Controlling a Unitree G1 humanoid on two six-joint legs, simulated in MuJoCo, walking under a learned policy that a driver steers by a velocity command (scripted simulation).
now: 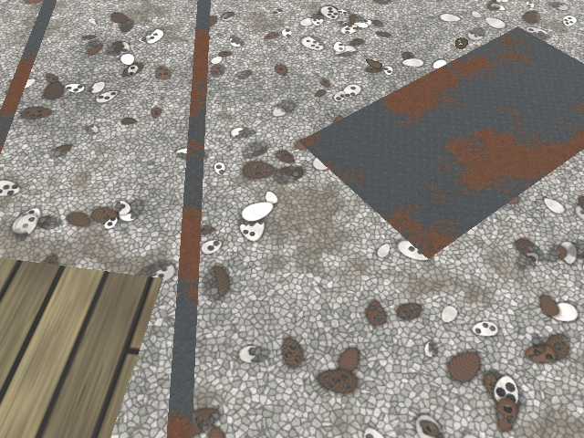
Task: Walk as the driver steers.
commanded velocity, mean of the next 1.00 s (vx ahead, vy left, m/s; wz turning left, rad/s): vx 0.50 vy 0.00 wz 0.37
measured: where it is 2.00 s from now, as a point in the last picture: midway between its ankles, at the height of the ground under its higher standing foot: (266, 221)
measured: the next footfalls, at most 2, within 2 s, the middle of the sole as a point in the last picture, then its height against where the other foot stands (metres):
left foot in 0.04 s outside the picture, level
right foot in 0.54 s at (336, 418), level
